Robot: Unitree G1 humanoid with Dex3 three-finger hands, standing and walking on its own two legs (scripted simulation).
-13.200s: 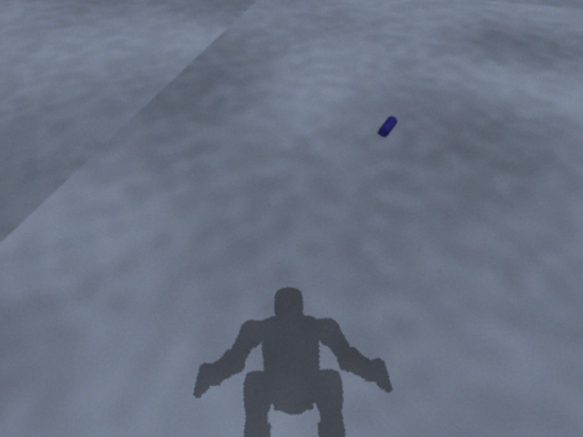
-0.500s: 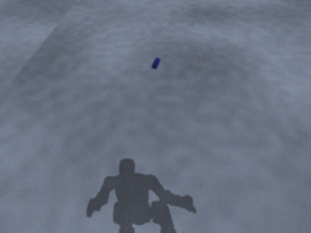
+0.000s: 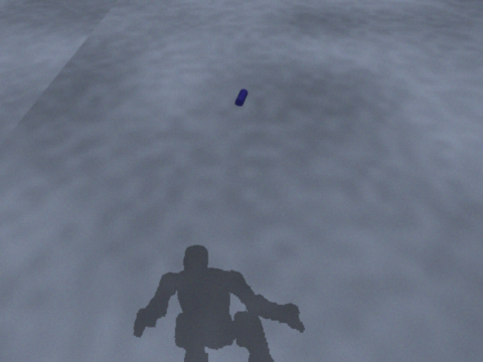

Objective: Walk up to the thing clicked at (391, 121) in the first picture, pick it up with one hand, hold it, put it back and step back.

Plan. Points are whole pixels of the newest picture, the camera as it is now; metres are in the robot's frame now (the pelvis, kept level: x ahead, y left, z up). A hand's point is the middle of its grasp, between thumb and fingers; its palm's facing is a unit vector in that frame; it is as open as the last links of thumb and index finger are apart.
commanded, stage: stand
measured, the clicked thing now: (241, 97) +1.89 -0.03 -0.75
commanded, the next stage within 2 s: walk up in 0.84 s
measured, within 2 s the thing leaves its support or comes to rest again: neither
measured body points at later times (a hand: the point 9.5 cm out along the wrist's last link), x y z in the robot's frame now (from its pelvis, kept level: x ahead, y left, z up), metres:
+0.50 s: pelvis +0.00 +0.00 +0.00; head +0.01 +0.00 +0.45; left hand +0.06 +0.30 -0.13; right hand +0.07 -0.30 -0.13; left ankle +0.00 +0.15 -0.75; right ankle -0.02 -0.13 -0.75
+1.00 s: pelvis +0.02 +0.01 -0.01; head +0.02 +0.03 +0.44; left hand +0.07 +0.34 -0.12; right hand +0.11 -0.31 -0.12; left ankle +0.04 +0.13 -0.71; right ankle -0.02 -0.13 -0.75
